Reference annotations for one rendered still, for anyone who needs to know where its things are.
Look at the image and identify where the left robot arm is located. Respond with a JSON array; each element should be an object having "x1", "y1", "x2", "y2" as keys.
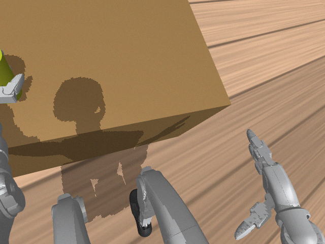
[{"x1": 0, "y1": 123, "x2": 25, "y2": 244}]

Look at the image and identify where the can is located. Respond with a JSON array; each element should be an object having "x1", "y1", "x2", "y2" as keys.
[{"x1": 0, "y1": 50, "x2": 22, "y2": 104}]

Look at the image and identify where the right robot foot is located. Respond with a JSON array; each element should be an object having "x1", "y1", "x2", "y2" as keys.
[{"x1": 129, "y1": 189, "x2": 152, "y2": 237}]

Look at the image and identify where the right robot arm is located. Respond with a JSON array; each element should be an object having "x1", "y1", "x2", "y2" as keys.
[{"x1": 275, "y1": 207, "x2": 325, "y2": 244}]

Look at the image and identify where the right robot hand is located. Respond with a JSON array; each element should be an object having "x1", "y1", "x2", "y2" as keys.
[{"x1": 235, "y1": 129, "x2": 300, "y2": 240}]

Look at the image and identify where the left robot hand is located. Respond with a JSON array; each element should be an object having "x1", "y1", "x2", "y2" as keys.
[{"x1": 0, "y1": 50, "x2": 24, "y2": 104}]

